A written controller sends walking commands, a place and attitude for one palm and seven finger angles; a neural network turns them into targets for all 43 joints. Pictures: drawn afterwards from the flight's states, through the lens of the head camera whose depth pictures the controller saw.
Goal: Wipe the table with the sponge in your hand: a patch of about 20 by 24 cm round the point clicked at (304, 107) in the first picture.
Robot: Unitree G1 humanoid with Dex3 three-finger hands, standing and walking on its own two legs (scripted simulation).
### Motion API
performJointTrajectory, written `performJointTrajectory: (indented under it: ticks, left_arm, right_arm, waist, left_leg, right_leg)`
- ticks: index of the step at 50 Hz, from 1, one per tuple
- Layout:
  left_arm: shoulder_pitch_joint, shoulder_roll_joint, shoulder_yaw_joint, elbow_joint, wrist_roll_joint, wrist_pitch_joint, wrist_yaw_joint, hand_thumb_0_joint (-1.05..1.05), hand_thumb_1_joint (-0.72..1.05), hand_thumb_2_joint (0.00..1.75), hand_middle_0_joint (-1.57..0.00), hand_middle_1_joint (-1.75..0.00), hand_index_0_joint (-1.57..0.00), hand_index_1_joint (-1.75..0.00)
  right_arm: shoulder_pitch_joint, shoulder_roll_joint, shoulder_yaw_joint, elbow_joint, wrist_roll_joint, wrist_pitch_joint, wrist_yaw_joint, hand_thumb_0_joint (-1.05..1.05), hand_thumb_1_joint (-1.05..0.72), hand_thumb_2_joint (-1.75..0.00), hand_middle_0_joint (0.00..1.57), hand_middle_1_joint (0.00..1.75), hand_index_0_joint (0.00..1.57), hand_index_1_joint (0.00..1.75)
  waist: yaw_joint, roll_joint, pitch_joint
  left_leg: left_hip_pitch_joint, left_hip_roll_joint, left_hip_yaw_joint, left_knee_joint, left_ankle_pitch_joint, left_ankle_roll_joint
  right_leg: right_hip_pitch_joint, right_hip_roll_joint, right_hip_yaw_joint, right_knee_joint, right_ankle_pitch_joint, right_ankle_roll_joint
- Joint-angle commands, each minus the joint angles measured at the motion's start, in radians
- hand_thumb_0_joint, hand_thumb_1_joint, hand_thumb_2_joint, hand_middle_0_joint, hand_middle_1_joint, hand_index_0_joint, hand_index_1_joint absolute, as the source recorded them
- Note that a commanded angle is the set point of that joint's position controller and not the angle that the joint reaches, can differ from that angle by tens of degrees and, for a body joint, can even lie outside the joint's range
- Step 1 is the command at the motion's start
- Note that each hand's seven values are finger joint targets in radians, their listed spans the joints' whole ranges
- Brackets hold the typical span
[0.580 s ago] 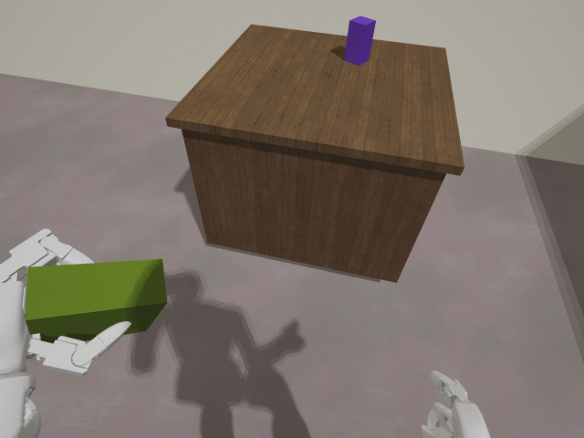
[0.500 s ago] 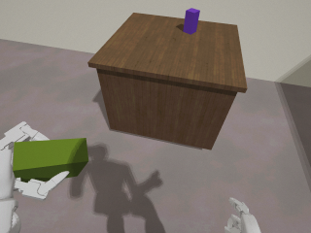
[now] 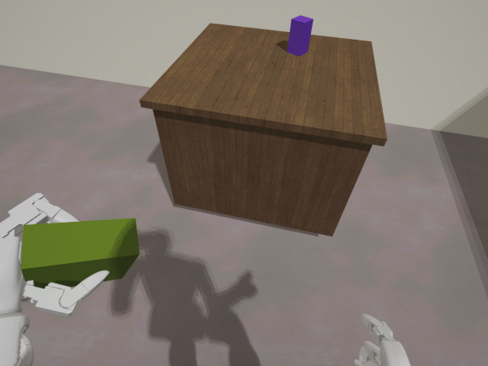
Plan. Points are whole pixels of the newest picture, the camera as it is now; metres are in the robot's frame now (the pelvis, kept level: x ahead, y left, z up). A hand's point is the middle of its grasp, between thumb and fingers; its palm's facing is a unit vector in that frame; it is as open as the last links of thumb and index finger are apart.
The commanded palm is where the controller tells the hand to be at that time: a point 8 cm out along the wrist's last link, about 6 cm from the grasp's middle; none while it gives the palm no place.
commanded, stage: walk to a spot facing it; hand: left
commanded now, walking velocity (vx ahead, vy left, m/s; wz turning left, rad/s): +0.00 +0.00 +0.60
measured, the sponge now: (97, 254) +0.22 +0.21 +0.14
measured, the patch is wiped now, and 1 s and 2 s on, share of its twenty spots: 0.00 0.00 0.00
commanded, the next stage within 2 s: none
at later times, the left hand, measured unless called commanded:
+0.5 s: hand (20, 294) +0.16 +0.26 +0.16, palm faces +0.52 -0.78 -0.36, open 9.2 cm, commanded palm +0.09 +0.30 +0.18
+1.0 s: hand out of the picture +0.06 +0.28 +0.16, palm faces +0.78 -0.47 -0.41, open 9.2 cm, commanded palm +0.00 +0.29 +0.18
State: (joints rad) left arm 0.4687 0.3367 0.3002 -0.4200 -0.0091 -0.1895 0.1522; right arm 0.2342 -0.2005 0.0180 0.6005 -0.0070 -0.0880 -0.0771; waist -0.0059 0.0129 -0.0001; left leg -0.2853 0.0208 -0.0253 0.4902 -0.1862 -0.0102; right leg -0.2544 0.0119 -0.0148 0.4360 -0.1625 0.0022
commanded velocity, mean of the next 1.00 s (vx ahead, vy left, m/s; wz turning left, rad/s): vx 0.17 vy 0.00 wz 0.59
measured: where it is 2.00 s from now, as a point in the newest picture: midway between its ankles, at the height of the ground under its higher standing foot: outside the picture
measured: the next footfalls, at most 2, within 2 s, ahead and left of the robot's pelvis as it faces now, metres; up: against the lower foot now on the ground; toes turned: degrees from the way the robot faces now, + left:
right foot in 0.86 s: +0.05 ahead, -0.13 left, +0.00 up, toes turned +24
left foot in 1.16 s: +0.04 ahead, +0.17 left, +0.00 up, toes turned +47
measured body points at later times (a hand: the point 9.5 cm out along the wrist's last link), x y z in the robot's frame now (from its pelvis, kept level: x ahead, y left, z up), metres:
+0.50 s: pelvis -0.01 +0.00 -0.02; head +0.00 +0.02 +0.43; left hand +0.13 +0.30 +0.17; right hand +0.18 -0.21 -0.10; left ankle +0.02 +0.12 -0.73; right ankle +0.05 -0.12 -0.74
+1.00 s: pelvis +0.02 -0.03 +0.00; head +0.03 -0.04 +0.45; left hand +0.02 +0.30 +0.19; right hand +0.28 -0.14 -0.11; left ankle -0.02 +0.11 -0.66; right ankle +0.01 -0.14 -0.74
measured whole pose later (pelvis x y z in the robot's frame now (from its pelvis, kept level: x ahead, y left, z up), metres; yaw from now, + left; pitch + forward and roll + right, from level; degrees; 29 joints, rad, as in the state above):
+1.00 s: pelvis +0.02 -0.03 +0.00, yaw +34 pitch +0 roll +2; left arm 0.48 0.34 0.30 -0.48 -0.02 -0.16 0.13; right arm 0.24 -0.22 0.00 0.66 -0.02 -0.06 -0.07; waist 0.03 0.00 -0.01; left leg -0.61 0.04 0.03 1.11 -0.36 -0.03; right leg -0.13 -0.07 -0.16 0.52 -0.40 -0.02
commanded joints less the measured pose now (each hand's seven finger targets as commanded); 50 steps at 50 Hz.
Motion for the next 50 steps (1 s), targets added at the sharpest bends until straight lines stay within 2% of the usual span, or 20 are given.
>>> performJointTrajectory:
  ticks: [1, 15, 17, 21, 23, 25, 26, 27, 28, 29, 31, 34, 40, 41, 42, 43, 44, 46, 47, 50]
  left_arm:
    - [-0.082, 0.194, 0.138, -0.245, -0.012, -0.068, 0.024, 0.00, 0.10, 1.30, -1.20, -1.60, -1.20, -1.60]
    - [-0.057, 0.182, 0.155, -0.336, -0.011, -0.063, 0.023, 0.00, 0.10, 1.30, -1.20, -1.60, -1.20, -1.60]
    - [-0.081, 0.184, 0.148, -0.351, -0.008, -0.059, 0.024, 0.00, 0.10, 1.30, -1.20, -1.60, -1.20, -1.60]
    - [-0.093, 0.217, 0.175, -0.375, -0.020, -0.047, 0.036, 0.00, 0.10, 1.30, -1.20, -1.60, -1.20, -1.60]
    - [-0.062, 0.218, 0.182, -0.375, -0.017, -0.034, 0.032, 0.00, 0.10, 1.30, -1.20, -1.60, -1.20, -1.60]
    - [-0.051, 0.227, 0.197, -0.394, -0.023, -0.033, 0.029, 0.00, 0.10, 1.30, -1.20, -1.60, -1.20, -1.60]
    - [-0.038, 0.221, 0.191, -0.408, -0.033, -0.033, 0.023, 0.00, 0.10, 1.30, -1.20, -1.60, -1.20, -1.60]
    - [-0.051, 0.216, 0.186, -0.459, -0.041, -0.058, 0.020, 0.00, 0.10, 1.30, -1.20, -1.60, -1.20, -1.60]
    - [-0.032, 0.236, 0.200, -0.401, -0.016, -0.071, 0.011, 0.00, 0.10, 1.30, -1.20, -1.60, -1.20, -1.60]
    - [-0.070, 0.228, 0.193, -0.407, -0.001, -0.073, 0.005, 0.00, 0.10, 1.30, -1.20, -1.60, -1.20, -1.60]
    - [-0.083, 0.208, 0.180, -0.431, 0.003, -0.082, 0.008, 0.00, 0.10, 1.30, -1.20, -1.60, -1.20, -1.60]
    - [-0.005, 0.155, 0.132, -0.391, -0.012, -0.063, 0.005, 0.00, 0.10, 1.30, -1.20, -1.60, -1.20, -1.60]
    - [-0.058, 0.151, 0.111, -0.312, -0.029, -0.023, -0.009, 0.00, 0.10, 1.30, -1.20, -1.60, -1.20, -1.60]
    - [-0.063, 0.165, 0.122, -0.308, -0.020, -0.014, -0.011, 0.00, 0.10, 1.30, -1.20, -1.60, -1.20, -1.60]
    - [-0.081, 0.189, 0.121, -0.298, -0.019, -0.007, -0.013, 0.00, 0.10, 1.30, -1.20, -1.60, -1.20, -1.60]
    - [-0.152, 0.261, 0.171, -0.314, -0.034, -0.019, -0.003, 0.00, 0.10, 1.30, -1.20, -1.60, -1.20, -1.60]
    - [-0.211, 0.270, 0.183, -0.372, -0.024, -0.033, 0.012, 0.00, 0.10, 1.30, -1.20, -1.60, -1.20, -1.60]
    - [-0.143, 0.212, 0.139, -0.287, -0.024, -0.025, 0.001, 0.00, 0.10, 1.30, -1.20, -1.60, -1.20, -1.60]
    - [-0.133, 0.207, 0.131, -0.276, -0.018, -0.033, -0.001, 0.00, 0.10, 1.30, -1.20, -1.60, -1.20, -1.60]
    - [-0.157, 0.209, 0.140, -0.274, -0.006, -0.049, 0.011, 0.00, 0.10, 1.30, -1.20, -1.60, -1.20, -1.60]
  right_arm:
    - [-0.095, -0.125, -0.052, -0.162, 0.007, -0.048, -0.001, 0.00, -0.90, -0.90, 0.20, 0.30, 0.20, 0.30]
    - [-0.084, -0.123, -0.051, -0.173, 0.005, -0.056, -0.009, 0.00, -0.90, -0.90, 0.20, 0.30, 0.20, 0.30]
    - [-0.085, -0.115, -0.048, -0.173, 0.005, -0.058, -0.006, 0.00, -0.90, -0.90, 0.20, 0.30, 0.20, 0.30]
    - [-0.088, -0.115, -0.064, -0.165, 0.004, -0.049, 0.002, 0.00, -0.90, -0.90, 0.20, 0.30, 0.20, 0.30]
    - [-0.108, -0.093, -0.045, -0.182, -0.003, -0.039, -0.003, 0.00, -0.90, -0.90, 0.20, 0.30, 0.20, 0.30]
    - [-0.088, -0.084, -0.033, -0.181, -0.003, -0.024, -0.012, 0.00, -0.90, -0.90, 0.20, 0.30, 0.20, 0.30]
    - [-0.087, -0.112, -0.043, -0.191, -0.002, -0.026, -0.019, 0.00, -0.90, -0.90, 0.20, 0.30, 0.20, 0.30]
    - [-0.078, -0.134, -0.055, -0.200, -0.008, -0.039, -0.012, 0.00, -0.90, -0.90, 0.20, 0.30, 0.20, 0.30]
    - [-0.036, -0.108, -0.056, -0.164, -0.017, -0.053, 0.002, 0.00, -0.90, -0.90, 0.20, 0.30, 0.20, 0.30]
    - [-0.052, -0.114, -0.065, -0.158, -0.014, -0.059, 0.011, 0.00, -0.90, -0.90, 0.20, 0.30, 0.20, 0.30]
    - [-0.067, -0.119, -0.074, -0.151, -0.001, -0.072, 0.016, 0.00, -0.90, -0.90, 0.20, 0.30, 0.20, 0.30]
    - [-0.070, -0.115, -0.062, -0.135, 0.004, -0.073, 0.019, 0.00, -0.90, -0.90, 0.20, 0.30, 0.20, 0.30]
    - [-0.093, -0.092, -0.037, -0.123, -0.003, -0.067, 0.002, 0.00, -0.90, -0.90, 0.20, 0.30, 0.20, 0.30]
    - [-0.084, -0.080, -0.037, -0.121, 0.002, -0.057, 0.003, 0.00, -0.90, -0.90, 0.20, 0.30, 0.20, 0.30]
    - [-0.098, -0.052, -0.033, -0.132, 0.005, -0.046, 0.004, 0.00, -0.90, -0.90, 0.20, 0.30, 0.20, 0.30]
    - [-0.121, -0.087, -0.044, -0.130, -0.005, -0.042, -0.002, 0.00, -0.90, -0.90, 0.20, 0.30, 0.20, 0.30]
    - [-0.133, -0.100, -0.045, -0.125, -0.024, -0.051, 0.003, 0.00, -0.90, -0.90, 0.20, 0.30, 0.20, 0.30]
    - [-0.106, -0.110, -0.058, -0.117, -0.004, -0.040, 0.009, 0.00, -0.90, -0.90, 0.20, 0.30, 0.20, 0.30]
    - [-0.126, -0.110, -0.055, -0.127, -0.003, -0.036, 0.000, 0.00, -0.90, -0.90, 0.20, 0.30, 0.20, 0.30]
    - [-0.124, -0.082, -0.041, -0.144, -0.007, -0.025, -0.008, 0.00, -0.90, -0.90, 0.20, 0.30, 0.20, 0.30]
  waist:
    - [0.002, 0.021, -0.073]
    - [0.005, 0.117, -0.107]
    - [0.003, 0.046, -0.105]
    - [0.014, -0.150, -0.136]
    - [0.014, -0.166, -0.097]
    - [-0.017, -0.057, -0.100]
    - [-0.023, 0.128, -0.093]
    - [-0.016, 0.387, -0.097]
    - [-0.016, 0.346, -0.108]
    - [-0.026, 0.249, -0.077]
    - [-0.017, 0.165, -0.093]
    - [-0.004, 0.242, -0.096]
    - [0.025, 0.253, -0.072]
    - [0.032, 0.154, -0.079]
    - [0.031, -0.114, -0.048]
    - [0.034, -0.195, -0.003]
    - [0.020, -0.141, -0.043]
    - [0.003, -0.168, -0.027]
    - [0.011, -0.152, 0.048]
    - [0.024, -0.169, 0.052]
  left_leg:
    - [-0.082, 0.015, -0.037, -0.071, -0.072, 0.026]
    - [-0.293, 0.085, -0.236, -0.084, -0.155, 0.081]
    - [-0.304, 0.048, -0.177, -0.009, -0.192, 0.055]
    - [-0.203, -0.016, 0.037, 0.467, -0.228, -0.012]
    - [-0.161, 0.053, 0.010, 0.409, -0.286, -0.001]
    - [0.010, 0.022, 0.064, 0.098, -0.097, -0.005]
    - [0.046, 0.065, -0.074, -0.060, 0.037, 0.031]
    - [0.080, 0.273, -0.456, -0.162, 0.228, 0.159]
    - [0.032, 0.331, -0.655, -0.228, -0.027, 0.194]
    - [0.018, 0.322, -0.658, -0.225, -0.192, 0.215]
    - [0.042, 0.239, -0.522, -0.195, -0.268, 0.206]
    - [-0.041, 0.144, -0.375, -0.251, -0.367, 0.159]
    - [-0.220, 0.073, -0.303, -0.190, -0.389, 0.096]
    - [-0.308, 0.018, -0.200, -0.001, -0.355, 0.063]
    - [-0.519, -0.051, -0.051, 0.299, -0.337, 0.025]
    - [-0.584, -0.049, 0.010, 0.618, -0.300, -0.011]
    - [-0.569, -0.003, -0.019, 0.733, -0.234, -0.016]
    - [-0.511, 0.035, 0.010, 0.754, -0.159, -0.032]
    - [-0.500, 0.056, 0.032, 0.711, -0.161, -0.034]
    - [-0.367, 0.052, 0.144, 0.432, -0.192, -0.015]
  right_leg:
    - [0.068, -0.077, 0.049, -0.086, -0.128, 0.000]
    - [0.134, -0.073, 0.023, 0.165, -0.148, 0.019]
    - [0.116, -0.134, 0.057, 0.097, -0.212, -0.003]
    - [-0.002, -0.410, 0.206, -0.111, -0.273, -0.142]
    - [-0.011, -0.424, 0.102, -0.034, 0.007, -0.146]
    - [-0.068, -0.317, -0.059, 0.166, 0.099, -0.060]
    - [-0.132, -0.203, -0.120, 0.378, -0.027, 0.005]
    - [-0.271, -0.047, -0.092, 0.634, -0.441, 0.072]
    - [-0.310, -0.041, 0.034, 0.766, -0.493, 0.052]
    - [-0.349, -0.055, 0.083, 0.804, -0.426, 0.045]
    - [-0.350, -0.049, 0.057, 0.749, -0.342, 0.050]
    - [-0.204, -0.001, -0.024, 0.609, -0.305, 0.046]
    - [0.172, 0.046, -0.074, 0.035, -0.395, 0.002]
    - [0.255, -0.054, 0.008, -0.113, -0.354, -0.045]
    - [0.334, -0.304, 0.311, -0.236, -0.418, -0.136]
    - [0.223, -0.492, 0.537, -0.285, -0.407, -0.200]
    - [0.206, -0.495, 0.466, -0.242, -0.319, -0.207]
    - [0.174, -0.391, 0.250, -0.180, -0.176, -0.156]
    - [0.152, -0.377, 0.175, -0.176, -0.026, -0.148]
    - [0.181, -0.347, -0.014, -0.090, 0.375, -0.116]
